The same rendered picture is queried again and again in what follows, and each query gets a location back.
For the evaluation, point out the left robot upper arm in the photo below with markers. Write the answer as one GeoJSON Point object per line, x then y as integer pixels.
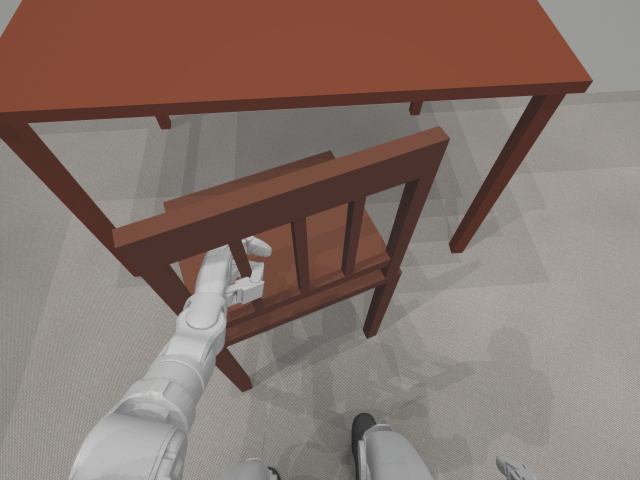
{"type": "Point", "coordinates": [130, 448]}

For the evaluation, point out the robot left forearm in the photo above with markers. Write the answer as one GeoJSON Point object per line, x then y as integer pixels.
{"type": "Point", "coordinates": [177, 379]}

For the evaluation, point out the robot right hand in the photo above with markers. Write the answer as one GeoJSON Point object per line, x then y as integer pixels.
{"type": "Point", "coordinates": [512, 470]}

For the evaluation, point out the robot left hand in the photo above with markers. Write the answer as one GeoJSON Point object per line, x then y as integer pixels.
{"type": "Point", "coordinates": [218, 270]}

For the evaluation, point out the left robot shin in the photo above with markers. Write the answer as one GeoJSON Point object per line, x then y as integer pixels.
{"type": "Point", "coordinates": [255, 460]}

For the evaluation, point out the right robot thigh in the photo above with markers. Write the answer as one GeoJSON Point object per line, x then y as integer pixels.
{"type": "Point", "coordinates": [387, 455]}

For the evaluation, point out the chair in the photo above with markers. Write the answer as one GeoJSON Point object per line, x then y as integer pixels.
{"type": "Point", "coordinates": [325, 247]}

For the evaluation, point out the table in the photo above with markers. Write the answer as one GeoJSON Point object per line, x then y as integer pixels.
{"type": "Point", "coordinates": [70, 60]}

